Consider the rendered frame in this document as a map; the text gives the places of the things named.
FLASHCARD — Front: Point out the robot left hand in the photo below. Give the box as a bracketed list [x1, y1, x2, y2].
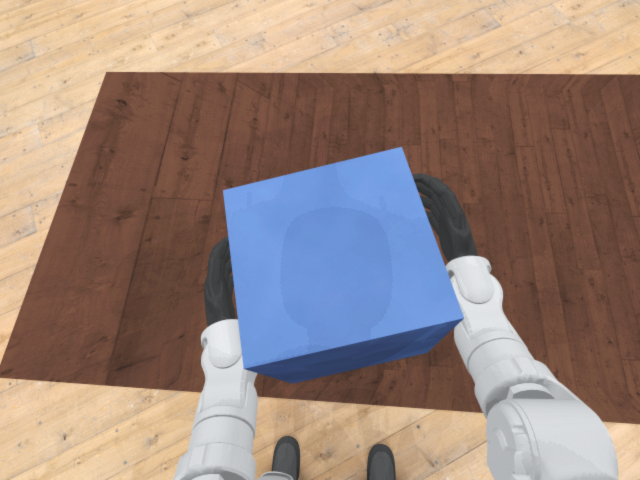
[204, 236, 235, 326]

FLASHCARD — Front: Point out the robot right hand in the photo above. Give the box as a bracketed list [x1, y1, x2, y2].
[412, 173, 478, 262]

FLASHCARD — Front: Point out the robot right foot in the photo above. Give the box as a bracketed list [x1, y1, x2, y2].
[367, 444, 396, 480]

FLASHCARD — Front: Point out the robot right forearm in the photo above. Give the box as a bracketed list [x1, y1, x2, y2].
[446, 256, 618, 475]

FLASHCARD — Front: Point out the robot foot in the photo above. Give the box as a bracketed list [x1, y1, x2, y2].
[367, 444, 396, 480]
[272, 436, 300, 480]

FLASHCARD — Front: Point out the robot left forearm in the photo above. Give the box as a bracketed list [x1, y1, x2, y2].
[173, 319, 258, 480]

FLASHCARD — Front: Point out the pedestal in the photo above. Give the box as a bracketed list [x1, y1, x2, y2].
[0, 72, 640, 424]

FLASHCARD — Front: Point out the carton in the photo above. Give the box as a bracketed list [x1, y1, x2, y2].
[223, 147, 464, 384]

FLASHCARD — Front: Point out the robot left foot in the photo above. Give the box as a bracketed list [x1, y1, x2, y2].
[272, 436, 300, 480]

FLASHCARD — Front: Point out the right robot upper arm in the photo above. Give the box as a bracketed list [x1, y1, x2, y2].
[486, 398, 619, 480]

